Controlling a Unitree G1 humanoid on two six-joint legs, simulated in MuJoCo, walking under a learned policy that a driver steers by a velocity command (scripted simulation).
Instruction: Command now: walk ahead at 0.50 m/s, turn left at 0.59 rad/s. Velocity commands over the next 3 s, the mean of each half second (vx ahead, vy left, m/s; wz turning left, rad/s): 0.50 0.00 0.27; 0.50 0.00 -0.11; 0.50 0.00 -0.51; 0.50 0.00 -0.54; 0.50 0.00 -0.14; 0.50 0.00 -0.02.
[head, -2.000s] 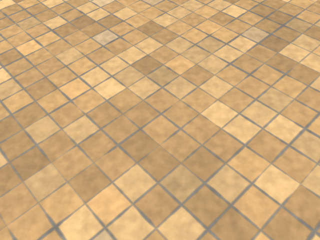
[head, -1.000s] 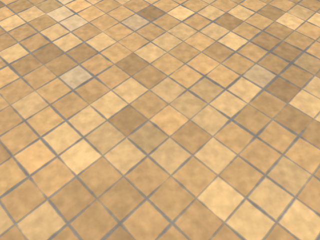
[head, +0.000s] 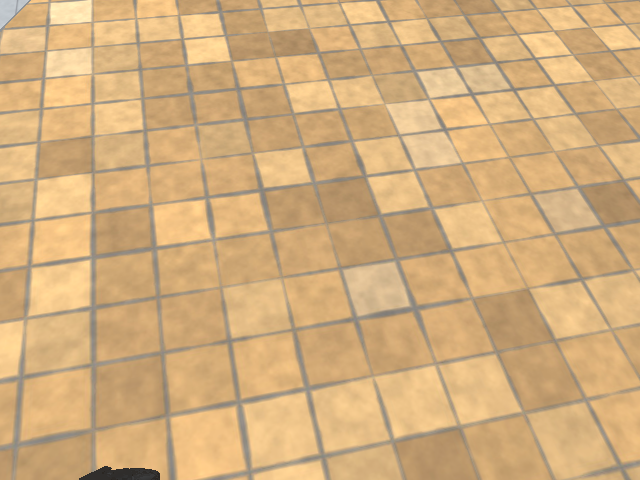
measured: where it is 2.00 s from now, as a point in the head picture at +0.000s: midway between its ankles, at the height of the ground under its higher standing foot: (305, 241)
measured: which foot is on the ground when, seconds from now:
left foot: down 0.00-0.12, up 0.14-0.64, down 0.66-1.00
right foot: up 0.00-0.10, down 0.12-0.66, up 0.68-1.00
